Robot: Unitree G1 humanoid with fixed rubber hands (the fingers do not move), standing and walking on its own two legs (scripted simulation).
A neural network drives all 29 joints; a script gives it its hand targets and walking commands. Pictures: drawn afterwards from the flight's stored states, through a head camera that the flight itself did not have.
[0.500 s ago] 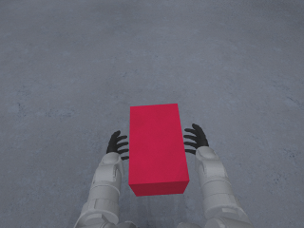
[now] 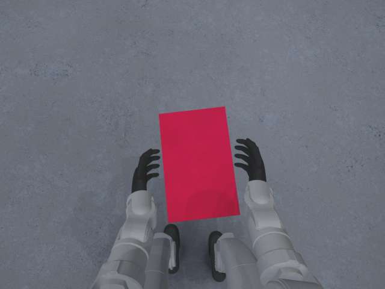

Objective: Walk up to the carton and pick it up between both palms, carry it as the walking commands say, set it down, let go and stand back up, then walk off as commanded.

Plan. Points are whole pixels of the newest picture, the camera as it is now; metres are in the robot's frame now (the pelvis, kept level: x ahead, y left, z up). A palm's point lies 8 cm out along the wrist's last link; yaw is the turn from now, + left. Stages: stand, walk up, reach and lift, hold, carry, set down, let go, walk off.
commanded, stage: set down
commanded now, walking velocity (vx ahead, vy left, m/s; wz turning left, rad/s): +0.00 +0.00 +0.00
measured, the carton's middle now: (197, 165) +0.36 -0.02 -0.21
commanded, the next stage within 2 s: none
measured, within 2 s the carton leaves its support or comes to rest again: rests again in 0.30 s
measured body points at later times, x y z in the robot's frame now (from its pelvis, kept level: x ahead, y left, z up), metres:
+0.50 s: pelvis -0.04 +0.01 -0.06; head +0.23 +0.00 +0.30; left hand +0.36 +0.08 -0.20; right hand +0.34 -0.13 -0.19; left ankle +0.06 +0.10 -0.71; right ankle +0.02 -0.10 -0.71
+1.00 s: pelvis -0.05 +0.00 -0.13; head +0.27 +0.00 +0.18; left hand +0.39 +0.06 -0.30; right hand +0.37 -0.12 -0.29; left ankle +0.06 +0.10 -0.71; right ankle +0.02 -0.11 -0.71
